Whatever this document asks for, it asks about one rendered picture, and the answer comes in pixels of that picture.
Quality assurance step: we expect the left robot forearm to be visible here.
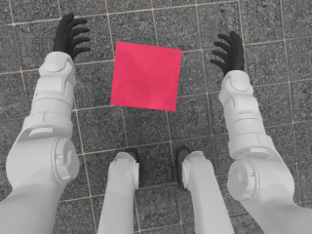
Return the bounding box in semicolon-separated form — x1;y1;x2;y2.
6;51;76;185

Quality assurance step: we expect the robot right hand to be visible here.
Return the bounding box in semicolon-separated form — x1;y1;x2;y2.
210;30;245;78

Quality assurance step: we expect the carton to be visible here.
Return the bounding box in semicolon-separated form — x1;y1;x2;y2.
110;41;182;111

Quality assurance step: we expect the robot right upper arm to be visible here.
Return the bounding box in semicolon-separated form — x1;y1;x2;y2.
226;157;312;234

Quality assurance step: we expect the right robot thigh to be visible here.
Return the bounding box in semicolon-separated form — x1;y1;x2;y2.
181;156;235;234

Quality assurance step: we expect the robot left hand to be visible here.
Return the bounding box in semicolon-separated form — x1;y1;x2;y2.
53;13;91;61

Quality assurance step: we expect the robot left upper arm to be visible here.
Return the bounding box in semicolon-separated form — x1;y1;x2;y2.
0;136;80;234

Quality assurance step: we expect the left robot shin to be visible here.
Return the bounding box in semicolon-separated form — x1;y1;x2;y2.
108;152;135;174

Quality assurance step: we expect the right robot forearm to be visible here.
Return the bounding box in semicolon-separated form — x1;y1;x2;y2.
218;70;294;185

